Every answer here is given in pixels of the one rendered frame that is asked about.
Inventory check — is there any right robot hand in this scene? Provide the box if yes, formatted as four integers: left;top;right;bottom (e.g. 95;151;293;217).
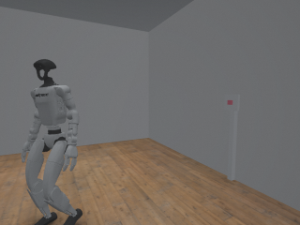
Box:
21;141;34;163

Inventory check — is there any left robot hand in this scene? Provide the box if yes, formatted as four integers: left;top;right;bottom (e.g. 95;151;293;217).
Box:
63;144;78;172

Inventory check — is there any panel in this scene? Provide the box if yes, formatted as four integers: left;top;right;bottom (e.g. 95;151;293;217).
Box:
224;95;240;181

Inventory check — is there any robot thigh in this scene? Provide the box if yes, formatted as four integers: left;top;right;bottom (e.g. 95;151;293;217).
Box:
42;138;68;201
25;139;51;193

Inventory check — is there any left robot forearm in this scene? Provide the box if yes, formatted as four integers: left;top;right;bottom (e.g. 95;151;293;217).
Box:
67;110;80;145

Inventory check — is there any right robot forearm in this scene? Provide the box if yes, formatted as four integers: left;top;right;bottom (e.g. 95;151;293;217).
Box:
27;116;42;142

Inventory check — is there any left robot thigh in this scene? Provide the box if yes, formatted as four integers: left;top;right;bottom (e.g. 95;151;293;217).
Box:
42;138;68;201

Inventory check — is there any right robot upper arm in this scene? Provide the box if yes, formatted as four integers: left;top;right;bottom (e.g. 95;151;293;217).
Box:
30;89;40;119

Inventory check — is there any right robot thigh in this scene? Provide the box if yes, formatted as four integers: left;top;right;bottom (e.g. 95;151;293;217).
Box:
25;139;51;193

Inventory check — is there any left robot upper arm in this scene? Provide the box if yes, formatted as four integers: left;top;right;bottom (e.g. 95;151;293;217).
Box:
54;85;77;120

